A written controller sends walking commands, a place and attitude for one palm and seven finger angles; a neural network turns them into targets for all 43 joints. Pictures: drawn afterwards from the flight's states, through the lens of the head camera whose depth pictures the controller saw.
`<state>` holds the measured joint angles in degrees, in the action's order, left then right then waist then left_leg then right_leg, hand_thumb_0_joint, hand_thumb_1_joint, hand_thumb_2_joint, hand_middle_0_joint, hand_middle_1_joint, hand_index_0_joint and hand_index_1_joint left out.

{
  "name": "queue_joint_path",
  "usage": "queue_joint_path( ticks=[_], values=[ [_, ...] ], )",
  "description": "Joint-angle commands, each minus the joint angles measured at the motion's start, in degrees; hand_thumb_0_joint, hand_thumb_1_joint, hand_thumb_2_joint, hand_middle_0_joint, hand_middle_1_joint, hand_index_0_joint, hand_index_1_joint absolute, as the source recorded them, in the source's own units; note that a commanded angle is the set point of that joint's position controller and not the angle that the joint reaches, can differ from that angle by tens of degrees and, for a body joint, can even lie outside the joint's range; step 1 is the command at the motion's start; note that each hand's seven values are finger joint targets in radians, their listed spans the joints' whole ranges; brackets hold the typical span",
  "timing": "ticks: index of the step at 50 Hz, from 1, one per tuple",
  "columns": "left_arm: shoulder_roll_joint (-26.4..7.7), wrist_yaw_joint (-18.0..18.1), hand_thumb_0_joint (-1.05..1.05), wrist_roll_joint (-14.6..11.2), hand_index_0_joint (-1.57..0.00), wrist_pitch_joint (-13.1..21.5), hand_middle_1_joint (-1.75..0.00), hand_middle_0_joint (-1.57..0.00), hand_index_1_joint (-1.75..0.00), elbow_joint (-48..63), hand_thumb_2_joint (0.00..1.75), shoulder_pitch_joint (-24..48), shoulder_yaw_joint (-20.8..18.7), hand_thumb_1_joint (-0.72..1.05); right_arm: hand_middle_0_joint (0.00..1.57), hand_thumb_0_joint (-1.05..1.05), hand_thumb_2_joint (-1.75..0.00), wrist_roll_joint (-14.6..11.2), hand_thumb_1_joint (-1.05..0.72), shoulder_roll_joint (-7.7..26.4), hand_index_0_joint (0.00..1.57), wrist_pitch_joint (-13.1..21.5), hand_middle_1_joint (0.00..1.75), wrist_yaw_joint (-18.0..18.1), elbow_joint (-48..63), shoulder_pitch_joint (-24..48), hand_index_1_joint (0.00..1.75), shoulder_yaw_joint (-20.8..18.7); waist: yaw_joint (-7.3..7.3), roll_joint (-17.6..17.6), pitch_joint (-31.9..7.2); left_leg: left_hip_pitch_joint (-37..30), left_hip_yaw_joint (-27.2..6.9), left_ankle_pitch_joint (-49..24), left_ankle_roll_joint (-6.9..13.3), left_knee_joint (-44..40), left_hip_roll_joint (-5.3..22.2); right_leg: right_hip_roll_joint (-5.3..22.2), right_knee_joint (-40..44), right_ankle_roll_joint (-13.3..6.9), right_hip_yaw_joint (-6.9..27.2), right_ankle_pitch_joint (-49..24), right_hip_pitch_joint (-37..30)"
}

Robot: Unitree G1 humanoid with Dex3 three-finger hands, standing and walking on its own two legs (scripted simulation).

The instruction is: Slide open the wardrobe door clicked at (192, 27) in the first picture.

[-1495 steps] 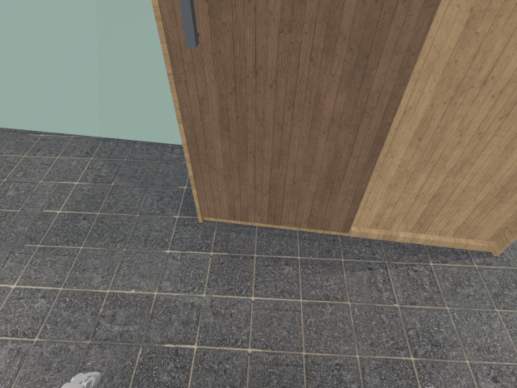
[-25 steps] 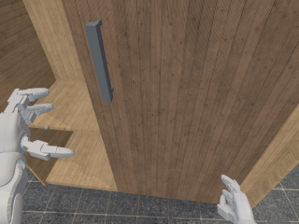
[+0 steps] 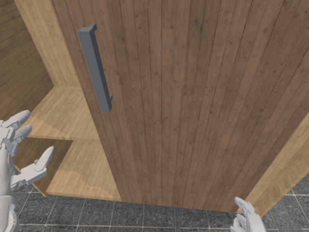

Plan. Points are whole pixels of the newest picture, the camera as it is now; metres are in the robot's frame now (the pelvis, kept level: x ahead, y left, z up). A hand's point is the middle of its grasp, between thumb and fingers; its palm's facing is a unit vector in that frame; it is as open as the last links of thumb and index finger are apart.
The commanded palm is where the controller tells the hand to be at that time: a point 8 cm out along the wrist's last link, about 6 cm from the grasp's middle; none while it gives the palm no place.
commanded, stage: draw the hand back to the body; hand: left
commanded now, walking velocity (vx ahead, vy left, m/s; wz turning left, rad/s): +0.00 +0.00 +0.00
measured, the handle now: (100, 71) +0.44 +0.20 +0.22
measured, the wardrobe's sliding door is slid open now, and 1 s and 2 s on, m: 0.53 0.53 0.53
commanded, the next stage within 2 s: step back with the hand held close in 0.46 s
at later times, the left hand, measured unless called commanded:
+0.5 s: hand (38, 168) +0.18 +0.25 +0.16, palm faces +0.49 -0.79 -0.36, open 7.4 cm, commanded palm +0.13 +0.29 +0.17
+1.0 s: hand (20, 177) +0.16 +0.28 +0.16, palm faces +0.43 -0.76 -0.49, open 7.4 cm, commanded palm +0.10 +0.32 +0.17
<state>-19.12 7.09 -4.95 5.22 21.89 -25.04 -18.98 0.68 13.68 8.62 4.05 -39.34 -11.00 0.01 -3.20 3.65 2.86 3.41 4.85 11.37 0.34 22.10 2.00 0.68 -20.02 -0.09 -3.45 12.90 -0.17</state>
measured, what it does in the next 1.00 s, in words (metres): stands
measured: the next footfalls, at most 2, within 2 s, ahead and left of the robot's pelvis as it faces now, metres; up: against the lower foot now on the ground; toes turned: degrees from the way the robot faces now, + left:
left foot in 1.76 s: -0.01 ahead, +0.14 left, +0.00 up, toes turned +8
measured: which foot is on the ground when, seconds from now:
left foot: down 0.00-1.00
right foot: down 0.00-1.00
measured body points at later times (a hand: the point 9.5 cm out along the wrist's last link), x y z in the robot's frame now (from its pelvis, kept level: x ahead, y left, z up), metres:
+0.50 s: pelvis +0.00 -0.01 +0.00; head -0.03 -0.04 +0.45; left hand +0.15 +0.29 +0.18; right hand +0.20 -0.23 -0.08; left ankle +0.02 +0.11 -0.75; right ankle -0.01 -0.12 -0.75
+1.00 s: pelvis -0.04 +0.02 -0.01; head -0.03 +0.00 +0.44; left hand +0.13 +0.32 +0.18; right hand +0.14 -0.22 -0.09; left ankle +0.02 +0.11 -0.75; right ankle -0.01 -0.12 -0.74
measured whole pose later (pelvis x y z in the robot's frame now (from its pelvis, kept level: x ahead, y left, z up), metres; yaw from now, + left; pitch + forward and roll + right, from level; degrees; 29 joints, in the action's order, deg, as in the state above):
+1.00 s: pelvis -0.04 +0.02 -0.01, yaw -1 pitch -1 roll -1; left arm -23.9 9.1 -3.2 7.5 26.6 -30.8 -23.2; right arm -0.3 13.3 2.6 6.1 -32.7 -10.7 0.5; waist -1.1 2.9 0.9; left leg 19.0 5.8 11.8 2.1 31.4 1.9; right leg 1.5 -30.3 1.1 -2.3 13.4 16.2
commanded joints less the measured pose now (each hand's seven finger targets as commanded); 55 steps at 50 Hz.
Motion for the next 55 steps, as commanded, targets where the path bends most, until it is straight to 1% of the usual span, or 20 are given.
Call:
queue_joint_path(
  ticks=[1,4,10,18,21,23,26,28,29,30,31,32,34,36,40,41,45,48,52,55],
  values=[
    [-10.5,0.9,0.0,-0.2,-0.2,3.5,-0.36,-0.2,-0.36,12.5,0.85,2.8,-6.7,0.79,0.2,0.0,-0.9,-0.3,-0.9,5.7,0.2,2.8,0.3,0.7,9.7,8.2,0.3,-2.1,-0.74,0.4,-3.6,-1.4,-1.9,-9.7,0.5,-2.6,-0.3,-0.8,3.4,-0.8,1.7,-8.8,4.1],
    [-10.2,1.0,0.0,-0.1,-0.2,3.6,-0.3,-0.2,-0.3,13.7,0.9,2.0,-6.3,0.9,0.2,0.0,-0.9,-0.3,-0.9,5.6,0.2,2.8,0.3,0.8,10.0,8.1,0.3,-2.1,-0.62,0.2,-3.4,-1.6,-1.9,-9.0,0.5,-2.4,-0.4,-1.0,3.7,-0.7,1.7,-8.1,4.6],
    [-11.4,1.6,0.0,0.3,-0.2,3.6,-0.3,-0.2,-0.3,13.9,0.9,4.7,-6.8,0.9,0.2,0.0,-0.9,-0.1,-0.9,5.6,0.2,3.4,0.3,1.4,9.4,8.1,0.3,-2.0,-0.46,0.2,-3.1,-2.3,-1.8,-7.9,0.8,-2.2,-0.7,-0.9,4.5,-0.7,1.7,-7.3,5.1],
    [-10.0,1.1,0.0,0.1,-0.2,3.6,-0.3,-0.2,-0.3,12.3,0.9,3.9,-6.0,0.9,0.2,0.0,-0.9,0.0,-0.9,5.2,0.2,3.0,0.3,1.4,9.3,8.5,0.3,-1.6,-0.62,-1.4,-2.5,-1.9,-2.0,-8.4,0.8,-2.5,-0.7,-0.9,4.6,-0.5,1.6,-7.8,4.5],
    [-10.4,1.1,0.0,0.0,-0.2,3.5,-0.3,-0.2,-0.3,12.2,0.9,3.2,-6.4,0.9,0.2,0.0,-0.9,0.0,-0.9,5.0,0.2,3.0,0.3,1.4,9.4,8.7,0.3,-1.6,-0.89,-0.1,-2.6,-2.1,-1.8,-8.3,0.8,-2.5,-0.7,-0.7,4.6,-0.5,1.7,-8.0,4.5],
    [-10.0,1.0,0.0,-0.1,-0.2,3.6,-0.3,-0.2,-0.3,11.9,0.9,3.4,-6.2,0.9,0.2,0.0,-0.9,0.0,-0.9,5.1,0.2,3.0,0.3,1.4,9.5,8.7,0.3,-1.6,-0.73,-2.2,-2.2,-1.8,-1.8,-7.8,0.8,-2.5,-0.7,-0.9,4.9,-0.4,1.6,-7.2,4.8],
    [-10.3,1.0,0.0,0.2,-0.2,3.8,-0.3,-0.2,-0.3,12.5,0.9,3.4,-6.4,0.9,0.2,0.0,-0.9,-0.1,-0.9,5.0,0.2,3.2,0.3,1.4,9.4,8.6,0.3,-1.7,-0.75,-0.1,-2.9,-2.2,-1.7,-7.7,0.8,-2.5,-0.7,-0.7,4.8,-0.4,1.7,-7.0,4.6],
    [-10.4,1.1,0.0,0.1,-0.2,3.9,-0.3,-0.2,-0.3,12.3,0.9,3.0,-6.5,0.9,0.2,0.0,-0.9,0.0,-0.9,5.0,0.2,3.3,0.3,1.5,9.4,8.6,0.3,-1.7,-0.81,-0.9,-2.9,-2.2,-1.7,-8.3,0.7,-2.5,-0.8,-0.9,4.7,-0.4,1.5,-7.6,4.5],
    [-11.9,1.5,0.0,0.1,-0.2,3.7,-0.3,-0.2,-0.3,9.3,0.9,5.6,-8.1,0.9,0.2,0.0,-0.9,-0.1,-0.9,5.4,0.2,2.9,0.3,1.7,8.5,8.2,0.3,-1.9,-0.44,-1.7,-2.0,-1.7,-1.6,-7.6,0.7,-2.7,-0.8,-1.0,5.0,-0.4,1.5,-6.9,5.0],
    [-21.4,1.9,0.0,0.6,-0.2,6.1,-0.3,-0.2,-0.3,13.7,0.9,16.1,-16.0,0.9,0.2,0.0,-0.9,-1.2,-0.9,5.3,0.2,1.4,0.3,1.0,11.5,8.3,0.3,-0.5,1.26,1.8,3.5,3.7,-2.9,-4.2,0.7,-0.2,0.4,1.8,6.5,-0.4,5.4,-9.5,11.3],
    [-12.6,0.8,0.0,0.8,-0.2,5.7,-0.3,-0.2,-0.3,7.9,0.9,6.7,-9.2,0.9,0.2,0.0,-0.9,-0.5,-0.9,4.7,0.2,0.4,0.3,1.1,9.7,8.4,0.3,-0.8,2.21,-4.6,2.1,4.8,-3.8,-5.3,1.0,3.0,1.3,4.3,6.1,-0.7,5.8,-11.5,14.2],
    [-10.3,0.4,0.0,1.4,-0.2,5.1,-0.3,-0.2,-0.3,7.6,0.9,3.3,-6.8,0.9,0.2,0.0,-0.9,-0.7,-0.9,5.0,0.2,-0.4,0.3,0.9,11.0,7.7,0.3,-1.1,2.15,-6.5,-0.8,4.0,-3.3,-6.3,0.8,5.4,1.2,5.7,5.3,-1.0,6.9,-12.8,15.1],
    [-11.0,0.9,0.0,1.6,-0.2,5.2,-0.3,-0.2,-0.3,11.0,0.9,0.0,-7.2,0.9,0.2,0.0,-0.9,-0.8,-0.9,5.0,0.2,-1.2,0.3,0.9,12.5,6.8,0.3,-1.3,2.01,-4.4,-7.5,3.8,-2.9,-9.2,0.8,7.8,1.4,7.7,2.0,-1.5,7.1,-16.2,13.2],
    [-12.4,1.4,0.0,1.7,-0.2,5.1,-0.3,-0.2,-0.3,14.1,0.9,-2.6,-8.6,0.9,0.2,0.0,-0.9,-0.9,-0.9,5.3,0.2,-1.9,0.3,1.2,13.3,6.5,0.3,-1.6,1.97,-1.6,-12.0,3.1,-3.3,-15.3,0.7,8.2,2.4,7.7,-1.9,-1.6,6.1,-20.1,11.5],
    [-15.6,2.6,0.0,1.4,-0.2,4.9,-0.3,-0.2,-0.3,17.8,0.9,-5.2,-12.3,0.9,0.2,0.0,-0.9,-1.0,-0.9,5.9,0.2,-3.2,0.3,2.0,14.8,7.1,0.3,-1.9,1.63,0.4,-13.8,4.0,-5.2,-20.8,1.0,7.2,4.1,4.9,-5.7,-0.8,4.4,-15.9,13.2],
    [-14.6,2.7,0.0,1.3,-0.2,4.8,-0.3,-0.2,-0.3,17.2,0.9,-5.7,-11.8,0.9,0.2,0.0,-0.9,-1.1,-0.9,5.6,0.2,-3.6,0.3,2.2,15.2,6.9,0.3,-1.8,1.79,-0.2,-12.8,5.4,-5.7,-20.5,1.2,6.3,4.7,4.1,-6.3,-0.5,4.1,-14.2,13.5],
    [-15.2,3.3,0.0,1.2,-0.2,5.3,-0.3,-0.2,-0.3,17.0,0.9,-4.8,-12.8,0.9,0.2,0.0,-0.9,-1.0,-0.9,6.6,0.2,-3.6,0.3,2.7,15.6,6.5,0.3,-2.1,1.37,2.8,-10.9,11.3,-8.4,-15.0,2.0,2.1,6.6,1.2,-8.6,0.1,3.3,-6.1,12.9],
    [-13.3,3.4,0.0,1.5,-0.2,5.8,-0.3,-0.2,-0.3,14.9,0.9,-4.3,-11.1,0.9,0.2,0.0,-0.9,-1.2,-0.9,6.6,0.2,-3.2,0.3,2.7,15.4,5.6,0.3,-1.9,1.64,2.1,-9.7,15.0,-8.4,-6.9,2.5,0.6,7.4,1.1,-9.3,0.3,4.0,-2.6,13.3],
    [-12.6,3.8,0.0,2.1,-0.2,6.6,-0.3,-0.2,-0.3,15.2,0.9,-2.4,-10.2,0.9,0.2,0.0,-0.9,-1.2,-0.9,6.6,0.2,-2.2,0.3,2.7,15.0,5.0,0.3,-1.8,2.12,-0.1,-7.9,19.6,-8.5,7.6,2.6,0.2,6.2,2.3,-7.1,-0.3,5.9,1.6,14.2],
    [-14.3,4.4,0.0,2.8,-0.2,7.6,-0.3,-0.2,-0.3,16.8,0.9,-0.3,-11.0,0.9,0.2,0.0,-0.9,-0.9,-0.9,6.7,0.2,-1.5,0.3,2.9,14.3,4.7,0.3,-1.9,2.66,-2.3,-6.4,20.4,-8.2,16.6,2.4,2.2,4.4,4.5,-2.2,-1.6,9.3,10.5,18.3]
  ],
)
